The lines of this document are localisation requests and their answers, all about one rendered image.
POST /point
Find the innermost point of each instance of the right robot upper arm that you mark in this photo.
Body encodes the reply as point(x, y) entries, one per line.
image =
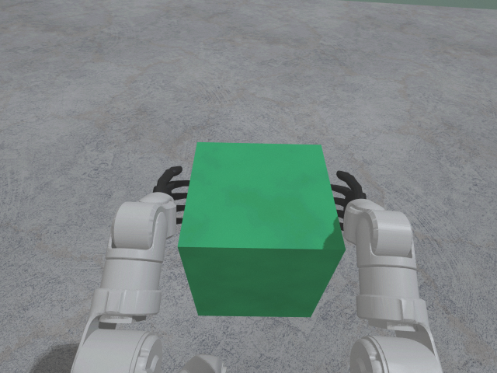
point(385, 354)

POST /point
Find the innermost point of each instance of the robot right hand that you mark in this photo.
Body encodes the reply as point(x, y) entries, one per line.
point(352, 193)

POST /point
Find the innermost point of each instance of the left robot forearm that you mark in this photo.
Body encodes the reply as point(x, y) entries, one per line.
point(136, 247)

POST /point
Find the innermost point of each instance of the carton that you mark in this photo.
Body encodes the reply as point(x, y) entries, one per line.
point(260, 233)

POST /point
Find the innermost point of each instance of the right robot forearm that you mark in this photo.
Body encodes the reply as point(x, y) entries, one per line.
point(385, 254)

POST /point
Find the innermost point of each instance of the left robot thigh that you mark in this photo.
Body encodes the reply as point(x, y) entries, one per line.
point(204, 363)

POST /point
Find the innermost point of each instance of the robot left hand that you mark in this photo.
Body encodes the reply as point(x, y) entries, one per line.
point(164, 186)

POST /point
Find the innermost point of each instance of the left robot upper arm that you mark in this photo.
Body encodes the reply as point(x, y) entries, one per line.
point(120, 351)

